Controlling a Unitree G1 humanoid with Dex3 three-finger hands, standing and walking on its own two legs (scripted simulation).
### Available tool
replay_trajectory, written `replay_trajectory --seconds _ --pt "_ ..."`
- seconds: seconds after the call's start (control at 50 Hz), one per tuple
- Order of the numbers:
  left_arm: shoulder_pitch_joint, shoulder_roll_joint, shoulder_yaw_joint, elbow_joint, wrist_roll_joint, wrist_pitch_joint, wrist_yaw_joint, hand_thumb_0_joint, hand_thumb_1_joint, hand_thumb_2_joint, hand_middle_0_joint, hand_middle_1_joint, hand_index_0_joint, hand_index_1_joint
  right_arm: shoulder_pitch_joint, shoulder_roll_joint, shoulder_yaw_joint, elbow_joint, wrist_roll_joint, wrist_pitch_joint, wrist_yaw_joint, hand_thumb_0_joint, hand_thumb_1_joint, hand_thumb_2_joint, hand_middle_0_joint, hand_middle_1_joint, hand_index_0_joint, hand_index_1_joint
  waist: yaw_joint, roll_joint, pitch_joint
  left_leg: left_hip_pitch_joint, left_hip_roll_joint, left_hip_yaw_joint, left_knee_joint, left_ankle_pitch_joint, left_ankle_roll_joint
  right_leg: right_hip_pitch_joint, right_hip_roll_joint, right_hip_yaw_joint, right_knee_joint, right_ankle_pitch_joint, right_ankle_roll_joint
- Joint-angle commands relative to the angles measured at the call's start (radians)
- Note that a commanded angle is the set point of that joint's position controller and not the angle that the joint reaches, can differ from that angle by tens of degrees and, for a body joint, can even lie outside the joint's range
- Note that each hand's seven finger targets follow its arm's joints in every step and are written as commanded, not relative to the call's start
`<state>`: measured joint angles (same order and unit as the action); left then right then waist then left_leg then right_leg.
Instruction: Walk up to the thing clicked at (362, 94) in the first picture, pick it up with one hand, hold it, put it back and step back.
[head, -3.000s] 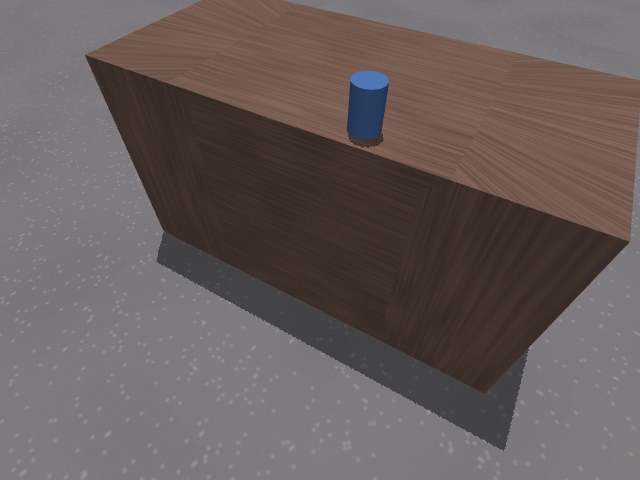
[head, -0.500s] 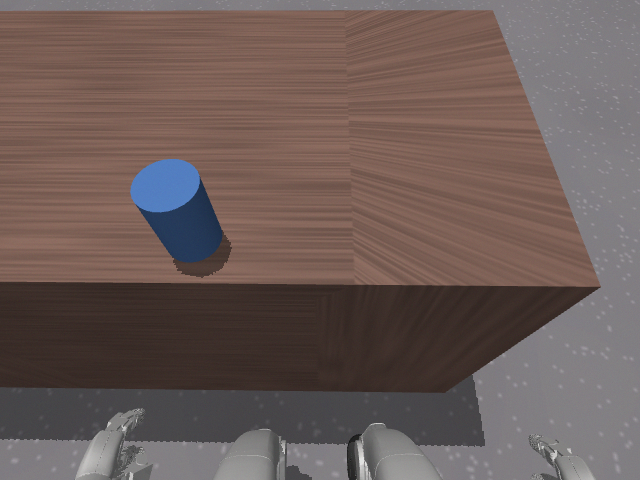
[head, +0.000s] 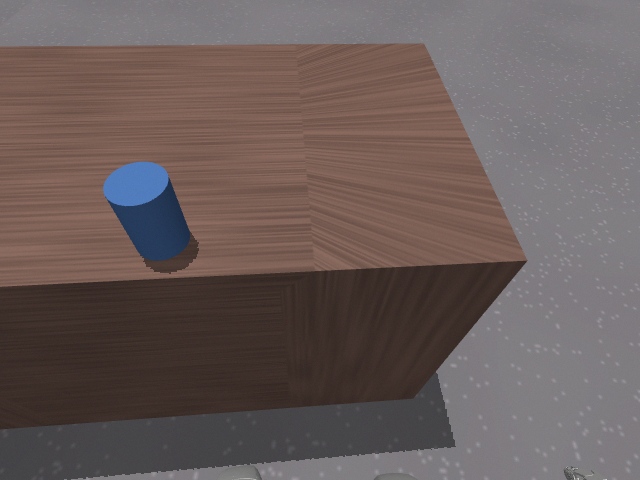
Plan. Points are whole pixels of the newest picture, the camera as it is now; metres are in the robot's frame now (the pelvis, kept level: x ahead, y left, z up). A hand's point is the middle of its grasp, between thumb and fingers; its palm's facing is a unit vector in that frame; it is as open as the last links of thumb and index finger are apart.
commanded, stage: walk up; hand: left
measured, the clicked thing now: (151, 213) +0.43 +0.25 +0.06
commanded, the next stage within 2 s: stand in 1.44 s
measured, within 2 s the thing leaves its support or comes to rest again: neither
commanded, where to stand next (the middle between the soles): +0.07 +0.01 m, yaw +3 degrees
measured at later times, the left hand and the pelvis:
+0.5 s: hand out of the picture +0.10 +0.27 -0.13, palm faces +0.00 -0.93 -0.37, open 7.4 cm; pelvis +0.00 +0.01 +0.02, yaw +1 degrees
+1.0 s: hand out of the picture +0.09 +0.27 -0.12, palm faces +0.03 -0.93 -0.36, open 7.4 cm; pelvis +0.01 +0.01 +0.03, yaw +2 degrees
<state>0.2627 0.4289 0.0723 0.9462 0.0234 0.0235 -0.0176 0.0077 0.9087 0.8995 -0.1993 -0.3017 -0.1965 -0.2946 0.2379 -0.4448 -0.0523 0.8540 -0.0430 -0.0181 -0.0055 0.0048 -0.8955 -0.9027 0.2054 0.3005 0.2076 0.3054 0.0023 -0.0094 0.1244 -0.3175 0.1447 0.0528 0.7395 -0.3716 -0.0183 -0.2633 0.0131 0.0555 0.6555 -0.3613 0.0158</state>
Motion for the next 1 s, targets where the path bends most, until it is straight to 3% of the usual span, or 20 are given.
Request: replay_trajectory --seconds 0.0,0.02,0.04,0.08,0.16,0.22,0.24,0.26,0.28,0.3,0.32,0.36,0.4,0.42,0.44,0.48,0.52,0.66,0.82,0.98 --pt "-0.003 0.286 0.061 -0.07 0.018 -0.077 0.036 0.0 0.9 0.9 -0.2 -0.3 -0.2 -0.3 -0.057 -0.083 -0.004 -0.107 0.037 0.005 -0.009 0.0 -0.9 -0.9 0.2 0.3 0.2 0.3 0.028 -0.155 -0.117 -0.263 -0.118 -0.057 0.162 -0.222 0.041 0.165 -0.308 0.487 -0.328 0.126 -0.195" --pt "-0.02 0.345 0.068 -0.074 0.015 -0.07 0.032 0.0 0.9 0.9 -0.2 -0.3 -0.2 -0.3 -0.08 -0.16 -0.034 -0.085 0.033 0.009 -0.021 0.0 -0.9 -0.9 0.2 0.3 0.2 0.3 0.048 -0.164 -0.068 -0.165 -0.097 -0.129 0.23 -0.281 0.04 -0.015 -0.367 0.56 -0.331 0.053 -0.281" --pt "-0.051 0.31 0.063 -0.079 0.012 -0.065 0.028 0.0 0.9 0.9 -0.2 -0.3 -0.2 -0.3 -0.07 -0.186 -0.049 -0.065 0.032 0.005 -0.017 0.0 -0.9 -0.9 0.2 0.3 0.2 0.3 0.019 -0.157 -0.019 -0.134 -0.083 -0.137 0.249 -0.252 0.047 -0.078 -0.345 0.492 -0.326 0.022 -0.283" --pt "-0.095 0.226 0.04 -0.085 0.005 -0.072 0.031 0.0 0.9 0.9 -0.2 -0.3 -0.2 -0.3 -0.032 -0.165 -0.042 -0.017 0.047 0.001 -0.006 0.0 -0.9 -0.9 0.2 0.3 0.2 0.3 -0.007 -0.133 -0.037 -0.154 -0.084 -0.131 0.156 -0.136 0.044 0.032 -0.222 0.272 -0.276 0.111 -0.197" --pt "-0.086 0.227 0.034 -0.076 0.004 -0.075 0.032 0.0 0.9 0.9 -0.2 -0.3 -0.2 -0.3 -0.02 -0.143 -0.035 0.02 0.039 0.001 0.002 0.0 -0.9 -0.9 0.2 0.3 0.2 0.3 0.01 -0.204 -0.077 -0.033 -0.111 -0.066 0.017 -0.075 0.031 -0.026 -0.201 0.217 -0.259 0.176 -0.188" --pt "-0.155 0.193 0.02 -0.082 -0.01 -0.063 0.028 0.0 0.9 0.9 -0.2 -0.3 -0.2 -0.3 0.037 -0.115 -0.034 0.071 0.033 -0.016 0.0 0.0 -0.9 -0.9 0.2 0.3 0.2 0.3 -0.047 -0.175 -0.121 0.151 -0.149 -0.024 -0.265 0.105 0.034 -0.068 -0.183 0.131 -0.132 0.284 -0.147" --pt "-0.164 0.156 0.009 -0.083 -0.02 -0.06 0.027 0.0 0.9 0.9 -0.2 -0.3 -0.2 -0.3 0.056 -0.134 -0.043 0.09 0.024 -0.023 -0.004 0.0 -0.9 -0.9 0.2 0.3 0.2 0.3 -0.054 -0.115 -0.147 0.222 -0.12 -0.079 -0.306 0.192 0.044 -0.097 -0.159 0.107 -0.072 0.296 -0.111" --pt "-0.146 0.109 -0.005 -0.09 -0.031 -0.058 0.028 0.0 0.9 0.9 -0.2 -0.3 -0.2 -0.3 0.05 -0.182 -0.052 0.088 0.011 -0.029 -0.008 0.0 -0.9 -0.9 0.2 0.3 0.2 0.3 -0.039 0.038 -0.168 0.256 0.019 -0.294 -0.376 0.257 0.091 -0.161 -0.082 0.053 0.047 0.199 -0.057" --pt "-0.12 0.095 -0.012 -0.072 -0.038 -0.05 0.035 0.0 0.9 0.9 -0.2 -0.3 -0.2 -0.3 -0.028 -0.227 -0.052 0.066 0.02 -0.032 -0.005 0.0 -0.9 -0.9 0.2 0.3 0.2 0.3 -0.002 0.125 -0.153 0.175 0.147 -0.469 -0.453 0.111 0.172 -0.156 -0.007 -0.033 0.067 -0.056 -0.031" --pt "-0.104 0.149 0.001 -0.035 -0.032 -0.047 0.043 0.0 0.9 0.9 -0.2 -0.3 -0.2 -0.3 -0.088 -0.255 -0.055 0.06 0.025 -0.029 0.002 0.0 -0.9 -0.9 0.2 0.3 0.2 0.3 0.007 0.153 -0.116 0.035 0.192 -0.499 -0.463 -0.003 0.238 -0.058 -0.031 -0.021 0.111 -0.166 -0.037" --pt "-0.079 0.152 0.002 -0.011 -0.026 -0.053 0.039 0.0 0.9 0.9 -0.2 -0.3 -0.2 -0.3 -0.145 -0.223 -0.045 0.057 0.027 -0.023 0.005 0.0 -0.9 -0.9 0.2 0.3 0.2 0.3 0.039 0.123 -0.093 -0.02 0.155 -0.43 -0.436 -0.008 0.231 0.015 -0.049 -0.018 0.039 -0.126 -0.042" --pt "-0.09 0.142 0.0 0.007 -0.017 -0.075 0.033 0.0 0.9 0.9 -0.2 -0.3 -0.2 -0.3 -0.162 -0.144 -0.016 0.062 0.029 -0.018 0.01 0.0 -0.9 -0.9 0.2 0.3 0.2 0.3 0.043 0.121 -0.109 -0.004 0.01 -0.223 -0.346 0.183 0.111 0.095 -0.06 0.015 -0.163 0.081 -0.052" --pt "-0.096 0.162 0.007 0.022 -0.017 -0.086 0.037 0.0 0.9 0.9 -0.2 -0.3 -0.2 -0.3 -0.136 -0.121 -0.01 0.083 0.043 -0.017 0.01 0.0 -0.9 -0.9 0.2 0.3 0.2 0.3 0.035 0.099 -0.135 0.007 -0.062 -0.142 -0.226 0.353 0.055 0.151 -0.119 0.101 -0.228 0.277 -0.079" --pt "-0.121 0.189 0.007 0.027 -0.017 -0.088 0.04 0.0 0.9 0.9 -0.2 -0.3 -0.2 -0.3 -0.125 -0.113 -0.008 0.095 0.046 -0.012 0.012 0.0 -0.9 -0.9 0.2 0.3 0.2 0.3 0.016 0.071 -0.134 0.023 -0.079 -0.131 -0.227 0.281 0.045 0.121 -0.157 0.149 -0.256 0.239 -0.095" --pt "-0.169 0.205 0.003 0.018 -0.012 -0.085 0.038 0.0 0.9 0.9 -0.2 -0.3 -0.2 -0.3 -0.102 -0.111 -0.007 0.107 0.043 -0.008 0.012 0.0 -0.9 -0.9 0.2 0.3 0.2 0.3 -0.011 0.052 -0.133 0.07 -0.082 -0.13 -0.264 0.153 0.05 0.055 -0.178 0.159 -0.255 0.135 -0.106" --pt "-0.225 0.168 -0.009 0.018 -0.015 -0.075 0.032 0.0 0.9 0.9 -0.2 -0.3 -0.2 -0.3 -0.109 -0.129 -0.014 0.132 0.035 -0.008 0.013 0.0 -0.9 -0.9 0.2 0.3 0.2 0.3 -0.016 0.051 -0.107 0.107 -0.042 -0.186 -0.349 0.085 0.063 0.006 -0.118 0.077 -0.242 0.033 -0.073" --pt "-0.213 0.147 -0.017 0.038 -0.015 -0.076 0.029 0.0 0.9 0.9 -0.2 -0.3 -0.2 -0.3 -0.146 -0.136 -0.01 0.135 0.036 -0.012 0.017 0.0 -0.9 -0.9 0.2 0.3 0.2 0.3 0.004 0.039 -0.119 0.086 -0.013 -0.213 -0.373 0.127 0.077 0.063 -0.081 0.026 -0.249 0.084 -0.055" --pt "-0.23 0.149 -0.019 0.092 -0.019 -0.081 0.032 0.0 0.9 0.9 -0.2 -0.3 -0.2 -0.3 -0.163 -0.129 -0.004 0.18 0.041 -0.013 0.013 0.0 -0.9 -0.9 0.2 0.3 0.2 0.3 -0.001 0.015 -0.175 0.174 -0.04 -0.147 -0.343 0.366 0.058 0.138 -0.126 0.038 -0.292 0.296 -0.054" --pt "-0.264 0.145 -0.023 0.121 -0.014 -0.072 0.031 0.0 0.9 0.9 -0.2 -0.3 -0.2 -0.3 -0.191 -0.122 -0.005 0.211 0.035 -0.001 0.014 0.0 -0.9 -0.9 0.2 0.3 0.2 0.3 -0.005 0.016 -0.134 0.169 -0.041 -0.157 -0.404 0.258 0.053 0.122 -0.124 0.023 -0.346 0.203 -0.039" --pt "-0.255 0.14 -0.02 0.144 -0.009 -0.073 0.031 0.0 0.9 0.9 -0.2 -0.3 -0.2 -0.3 -0.201 -0.12 -0.005 0.222 0.037 -0.004 0.013 0.0 -0.9 -0.9 0.2 0.3 0.2 0.3 -0.004 0.024 -0.166 0.191 -0.037 -0.153 -0.408 0.333 0.052 0.173 -0.126 0.007 -0.36 0.256 -0.035"
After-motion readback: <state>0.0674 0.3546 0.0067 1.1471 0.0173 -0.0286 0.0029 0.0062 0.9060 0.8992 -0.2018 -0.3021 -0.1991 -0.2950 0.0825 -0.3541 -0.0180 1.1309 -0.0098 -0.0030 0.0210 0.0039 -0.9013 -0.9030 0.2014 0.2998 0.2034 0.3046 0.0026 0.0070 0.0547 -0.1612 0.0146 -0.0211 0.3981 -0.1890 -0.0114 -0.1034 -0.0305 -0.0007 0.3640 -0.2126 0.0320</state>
